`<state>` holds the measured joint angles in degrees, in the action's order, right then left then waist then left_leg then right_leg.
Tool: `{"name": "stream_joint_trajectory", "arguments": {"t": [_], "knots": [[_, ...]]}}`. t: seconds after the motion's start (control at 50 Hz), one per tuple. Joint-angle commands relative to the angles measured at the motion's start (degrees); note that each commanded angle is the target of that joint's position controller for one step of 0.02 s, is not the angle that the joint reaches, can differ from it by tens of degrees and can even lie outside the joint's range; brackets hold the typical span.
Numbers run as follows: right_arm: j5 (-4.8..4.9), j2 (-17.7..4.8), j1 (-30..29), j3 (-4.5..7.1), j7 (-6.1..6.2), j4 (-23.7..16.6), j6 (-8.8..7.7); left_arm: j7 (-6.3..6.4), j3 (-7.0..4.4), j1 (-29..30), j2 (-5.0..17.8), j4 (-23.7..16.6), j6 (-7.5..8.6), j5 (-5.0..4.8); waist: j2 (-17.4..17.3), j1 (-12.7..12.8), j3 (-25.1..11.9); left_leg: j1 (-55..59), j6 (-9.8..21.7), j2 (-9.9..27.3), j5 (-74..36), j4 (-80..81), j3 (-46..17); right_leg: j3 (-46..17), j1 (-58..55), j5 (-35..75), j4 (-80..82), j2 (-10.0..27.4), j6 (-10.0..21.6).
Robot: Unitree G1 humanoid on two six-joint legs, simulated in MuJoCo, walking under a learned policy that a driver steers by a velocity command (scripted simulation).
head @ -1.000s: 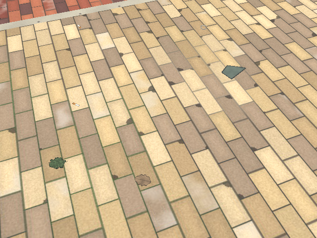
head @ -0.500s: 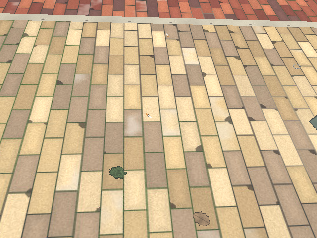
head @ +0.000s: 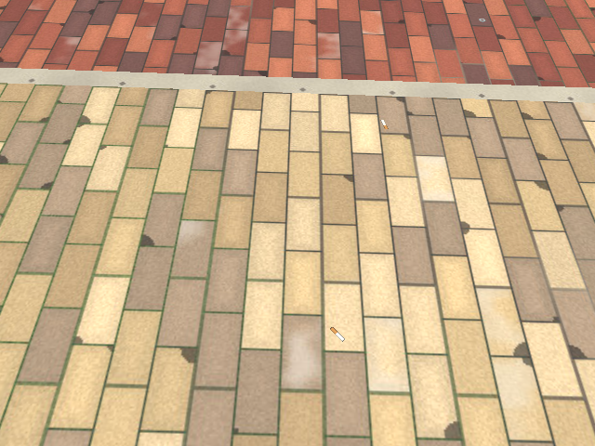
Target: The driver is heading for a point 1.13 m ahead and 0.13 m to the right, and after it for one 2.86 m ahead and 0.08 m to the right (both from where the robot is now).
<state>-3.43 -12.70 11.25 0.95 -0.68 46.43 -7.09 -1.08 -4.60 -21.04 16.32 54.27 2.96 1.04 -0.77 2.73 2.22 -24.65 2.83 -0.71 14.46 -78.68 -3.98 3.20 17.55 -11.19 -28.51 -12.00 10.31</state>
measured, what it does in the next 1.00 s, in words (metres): walks ahead: left foot, then right foot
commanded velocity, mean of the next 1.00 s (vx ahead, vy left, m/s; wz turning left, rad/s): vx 1.00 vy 0.00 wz -0.19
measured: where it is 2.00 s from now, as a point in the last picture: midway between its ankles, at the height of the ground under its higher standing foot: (353, 80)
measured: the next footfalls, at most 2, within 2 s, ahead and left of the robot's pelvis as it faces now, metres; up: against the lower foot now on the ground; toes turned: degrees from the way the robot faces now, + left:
left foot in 0.30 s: +0.51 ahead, +0.13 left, +0.00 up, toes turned -18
right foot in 0.72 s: +0.78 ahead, -0.24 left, +0.00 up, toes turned -23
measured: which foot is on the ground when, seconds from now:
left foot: up 0.00-0.28, down 0.30-0.74, up 0.76-1.00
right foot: down 0.00-0.32, up 0.34-0.70, down 0.72-1.00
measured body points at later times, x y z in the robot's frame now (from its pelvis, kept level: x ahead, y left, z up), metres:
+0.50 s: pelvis +0.45 +0.01 +0.02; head +0.48 +0.00 +0.47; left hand +0.69 +0.23 -0.08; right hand +0.39 -0.27 -0.10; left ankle +0.47 +0.14 -0.72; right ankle +0.38 -0.08 -0.63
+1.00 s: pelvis +0.87 -0.17 +0.01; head +0.88 -0.18 +0.46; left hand +0.90 +0.11 -0.11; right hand +0.96 -0.46 -0.09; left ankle +1.01 -0.07 -0.63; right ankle +0.74 -0.23 -0.72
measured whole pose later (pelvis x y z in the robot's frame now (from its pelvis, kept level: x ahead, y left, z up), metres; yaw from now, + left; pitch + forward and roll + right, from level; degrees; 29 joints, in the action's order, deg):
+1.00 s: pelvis +0.87 -0.17 +0.01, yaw -11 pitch +1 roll -2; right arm -1.1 -17.5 10.3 3.1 -3.4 44.6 -1.0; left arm -0.6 -3.4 -26.3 16.9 51.0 6.7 1.0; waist -2.5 2.0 0.2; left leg -44.6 5.1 6.2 3.6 -64.7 1.9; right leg 12.5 -1.7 -18.8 -16.7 -1.9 0.8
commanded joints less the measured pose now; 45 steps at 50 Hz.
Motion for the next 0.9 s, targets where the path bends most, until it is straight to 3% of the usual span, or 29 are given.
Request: {"name": "stream_joint_trajectory", "arguments": {"t": [0.02, 0.1, 0.2, 0.24, 0.26, 0.28, 0.3, 0.32, 0.34, 0.36, 0.38, 0.4, 0.42, 0.44, 0.48, 0.54, 0.58, 0.62, 0.66, 0.68, 0.7, 0.72, 0.74, 0.76, 0.78, 0.8, 0.82, 0.86, 0.9], "knots": [[-1.74, -4.24, 0.30, -0.28, -0.38, -6.65, 1.22, 0.43, 0.00, -0.60, 3.71, -2.89, 2.61, -0.53, -3.20, -5.34, 2.01, -13.20, -2.08, 5.70, 2.15, 5.76, -1.69, -31.12, -1.01, -6.85, 19.27, 17.33, 9.33], [-0.01, -4.04, -14.61, -1.86, -1.24, -13.24, 1.51, 0.25, -0.47, -3.62, 5.35, -4.62, 3.53, -1.01, -0.86, -1.57, 6.47, -7.79, -5.25, 5.76, -12.46, 28.95, 3.68, -24.85, 8.56, 4.77, 23.48, 12.88, 6.67], [1.34, -3.86, -20.98, -2.31, -0.99, -16.22, 1.39, 0.15, -1.44, -9.90, 7.31, -4.20, 2.72, -1.76, 3.88, 3.83, 1.52, -3.26, -4.06, 0.61, -20.68, 44.95, 5.30, -24.60, -7.35, 30.00, 15.65, 12.96, 1.90], [1.43, -5.80, -18.31, -1.54, -0.25, -16.06, 1.06, 0.80, -1.68, -8.87, 8.18, -4.67, 2.49, -1.61, 4.52, 2.06, -1.83, 4.07, -3.25, -1.41, -16.93, 50.83, 4.45, -25.11, -11.94, 39.66, 8.49, 13.21, -0.14], [1.66, -8.50, -12.96, -0.37, 0.45, -14.77, 0.80, 0.82, -2.03, -8.02, 9.93, -5.02, 2.61, -1.31, 4.92, -0.69, -6.15, 11.19, -2.53, -2.44, -12.86, 51.46, 3.92, -25.35, -13.30, 45.32, 0.74, 13.42, -1.25], [1.87, -10.89, -3.68, 0.79, 1.22, -12.69, 0.37, 0.56, -2.53, -4.86, 12.04, -5.93, 2.88, -1.34, 5.19, -6.33, -11.14, 22.35, -1.66, -0.61, -10.97, 52.42, 2.41, -25.05, -10.18, 43.24, -9.92, 12.18, -2.03], [1.09, -14.78, 9.10, 2.49, 2.53, -9.92, 0.24, 0.24, -2.20, -2.05, 10.31, -7.15, 3.56, -1.00, 3.94, -12.10, -17.93, 36.40, -0.07, 5.71, -2.30, 48.64, -1.42, -22.81, -2.73, 33.20, -23.31, 10.84, -2.07], [-1.43, -18.10, 17.32, 3.71, 3.38, -8.27, 0.31, 0.56, 0.12, -3.92, 0.40, -9.02, 4.07, -1.77, -8.58, -11.54, -24.48, 50.93, 3.26, 22.72, 10.71, 49.30, -20.93, -16.36, 11.97, -7.80, -41.57, 6.95, -2.48], [-1.00, -19.96, 14.02, 4.74, 2.15, -7.45, 0.71, 0.66, 1.05, -8.85, 1.45, -11.47, 3.53, -3.67, -22.53, -6.99, -30.57, 53.35, 9.93, 29.20, 19.59, 59.41, -48.16, -11.73, 22.58, -15.30, -52.51, 6.15, -3.33], [-0.48, -12.02, 7.93, 3.87, 1.39, -8.76, 1.06, 1.08, 0.80, -3.66, 4.38, -9.34, 2.47, -1.74, -10.43, -7.26, -19.72, 44.54, 8.83, 23.81, 27.07, 62.01, -40.45, -10.57, 26.74, -8.20, -52.39, 11.01, -2.89], [0.07, -7.89, 5.69, 2.91, 0.87, -8.02, 1.00, 0.35, 0.81, 1.42, 4.29, -9.97, 2.13, -0.39, -3.41, -7.38, -12.14, 36.07, 7.94, 20.59, 19.03, 62.52, -30.56, -9.78, 26.31, -4.45, -49.31, 12.11, -3.38], [-0.37, -6.81, 5.81, 2.67, 0.60, -6.54, 0.88, -0.30, 1.00, 4.51, 3.29, -10.82, 1.86, 0.30, 0.15, -6.61, -8.18, 30.06, 7.31, 18.43, 9.61, 63.37, -24.50, -9.61, 25.21, -4.10, -47.17, 13.13, -3.74], [-0.16, -6.13, 7.77, 2.33, 0.68, -4.36, 0.49, -1.06, 1.29, 6.78, 2.03, -12.28, 1.44, 1.19, -0.12, -5.64, -5.37, 25.82, 6.85, 16.19, 3.29, 64.18, -19.46, -10.23, 24.57, -4.75, -45.22, 14.05, -3.93], [0.24, -5.42, 9.14, 2.10, 0.41, -2.46, 0.00, -1.57, 1.78, 6.59, 0.60, -13.22, 0.91, 1.49, -3.11, -4.00, -4.41, 23.54, 6.75, 15.56, -0.01, 64.77, -16.90, -10.53, 24.13, -5.77, -43.49, 14.49, -4.19], [1.60, -4.83, 11.19, 1.95, -0.13, -0.16, -0.99, -1.94, 2.39, 9.12, -0.27, -15.25, 0.12, 1.74, -4.01, -2.65, -2.51, 22.26, 6.63, 15.39, -5.47, 66.78, -12.96, -10.89, 26.86, -6.89, -40.50, 14.94, -4.58], [2.17, -7.55, 10.65, 2.39, -0.14, 0.49, -1.45, -2.90, 3.15, 17.28, 1.33, -19.96, 0.25, 2.08, -3.55, -1.77, 1.95, 17.83, 6.22, 14.14, -10.71, 72.36, -4.54, -9.24, 28.73, 0.98, -30.27, 15.55, -5.42], [2.55, -9.04, 10.04, 2.58, -0.35, 0.65, -1.40, -4.00, 3.97, 21.64, 1.68, -21.75, 0.57, 1.53, -2.54, -1.85, 3.76, 11.19, 4.78, 11.34, -13.37, 77.33, 2.76, -3.64, 18.59, 9.34, -17.46, 14.72, -5.22], [3.29, -11.05, 13.23, 2.69, -0.76, 2.24, -1.21, -4.38, 4.49, 24.34, 1.38, -22.50, 0.93, 1.27, -2.35, -2.42, 5.04, 9.13, 5.48, 11.89, -22.06, 80.59, 2.67, 0.57, 8.91, 12.99, -12.26, 14.01, -4.16], [3.16, -14.33, 15.05, 3.11, -0.72, 3.25, -0.90, -3.32, 3.94, 23.48, 3.52, -22.06, 1.11, 1.53, -2.56, -1.29, 2.66, 17.14, 5.17, 12.59, -44.45, 73.62, 3.88, 1.48, 5.02, 9.34, -9.06, 11.55, -3.39], [2.98, -16.33, 15.85, 3.42, -0.38, 3.84, -0.56, -2.43, 3.28, 19.25, 5.12, -21.03, 1.28, 1.87, -4.00, 1.07, -1.24, 20.28, 4.63, 12.94, -55.99, 65.36, 4.28, 1.31, -0.54, 5.37, -8.14, 9.71, -3.03], [2.92, -17.62, 15.52, 3.63, 0.14, 4.07, 0.08, -1.42, 2.24, 8.62, 7.00, -17.80, 1.43, 2.21, -4.61, 6.36, -7.05, 18.99, 3.89, 12.25, -59.40, 52.08, 4.66, 0.68, -12.42, 3.07, -6.34, 8.18, -2.75], [3.08, -17.07, 14.95, 3.35, 0.34, 3.69, 0.35, -0.28, 0.85, -1.42, 9.95, -14.81, 1.54, 2.95, -4.21, 11.26, -12.09, 9.69, 3.19, 9.61, -48.14, 35.94, 4.84, -2.72, -26.80, 1.15, -5.92, 12.05, -2.80], [2.11, -9.11, 16.81, 1.79, 0.10, 1.81, 0.53, 1.01, -0.49, -8.48, 15.72, -13.59, 1.84, 4.00, 8.00, 9.89, -19.84, -1.78, 3.53, 4.06, -5.10, 13.11, 4.44, -20.12, -38.18, -16.50, -4.41, 28.12, -3.48], [5.38, -5.43, 22.82, 1.17, 0.04, -0.33, 0.74, 0.98, -0.96, -7.04, 17.57, -14.95, 1.54, 3.83, 16.76, 4.90, -28.99, -13.13, 3.57, -0.84, 12.40, -3.04, -0.89, -48.27, -42.52, -28.81, 8.55, 39.93, -0.74], [4.56, -9.92, 15.95, 2.23, 0.40, -0.53, 1.36, 0.84, -0.60, -2.24, 13.13, -14.79, 1.32, 2.64, 8.15, 4.31, -18.82, -18.54, 4.02, 2.69, 5.23, -4.58, -1.39, -43.62, -34.02, -30.11, 12.36, 36.15, -1.56], [4.00, -9.34, 11.96, 2.17, -0.04, -1.03, 1.60, 0.73, 0.50, 1.88, 8.67, -14.42, 1.86, 2.06, 5.18, 2.57, -9.55, -19.21, 3.68, 4.77, 0.31, -0.81, -0.56, -33.37, -24.95, -22.09, 12.51, 33.67, -1.64], [3.64, -7.79, 11.39, 1.89, -0.50, -0.42, 2.06, 0.47, 0.76, 3.65, 6.76, -13.55, 2.37, 2.01, 3.58, 0.44, -5.28, -17.14, 3.07, 6.45, -1.11, 1.80, -0.42, -26.66, -18.32, -13.10, 14.17, 31.31, -2.01], [2.45, -5.52, 13.06, 1.82, -1.43, 0.60, 4.13, 0.52, 1.26, 3.84, 4.42, -12.09, 3.28, 1.02, 5.72, -3.00, -2.44, -13.14, 2.07, 8.28, -1.23, 3.85, -0.11, -16.87, -10.48, -6.41, 17.10, 28.94, -3.06], [2.20, -4.21, 8.71, 1.98, -2.07, -0.96, 5.71, 0.25, 1.50, 3.09, 2.68, -10.13, 4.47, -0.29, 5.00, -4.10, 0.98, -16.58, 1.80, 9.41, -2.55, 5.46, 0.36, -9.64, -9.55, 0.57, 19.74, 27.66, -4.15]]}}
